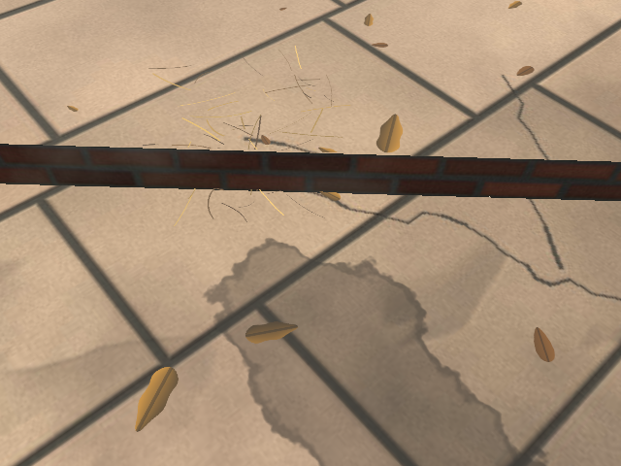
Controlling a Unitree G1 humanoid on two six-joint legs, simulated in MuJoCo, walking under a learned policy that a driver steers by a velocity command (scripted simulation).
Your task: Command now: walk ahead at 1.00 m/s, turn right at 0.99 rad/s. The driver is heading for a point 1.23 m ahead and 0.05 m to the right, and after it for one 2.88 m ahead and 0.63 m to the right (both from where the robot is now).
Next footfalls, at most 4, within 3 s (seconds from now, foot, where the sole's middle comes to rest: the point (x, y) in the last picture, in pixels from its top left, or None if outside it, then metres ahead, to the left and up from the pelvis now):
0.32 left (232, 433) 0.52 0.15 -0.73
0.76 right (386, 304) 0.82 -0.20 -0.73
1.26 left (376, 120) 1.32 -0.21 -0.59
1.58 right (403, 58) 1.60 -0.33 -0.59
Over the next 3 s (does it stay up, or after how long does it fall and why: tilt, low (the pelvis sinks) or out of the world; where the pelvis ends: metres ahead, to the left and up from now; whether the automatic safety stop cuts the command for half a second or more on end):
stays up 1.60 -0.26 0.19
